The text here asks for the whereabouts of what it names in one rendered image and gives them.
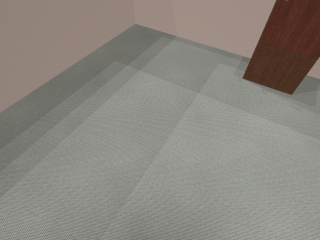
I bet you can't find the cupboard door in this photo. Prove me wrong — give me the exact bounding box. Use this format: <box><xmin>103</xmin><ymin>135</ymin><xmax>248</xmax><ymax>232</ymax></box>
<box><xmin>261</xmin><ymin>0</ymin><xmax>320</xmax><ymax>59</ymax></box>

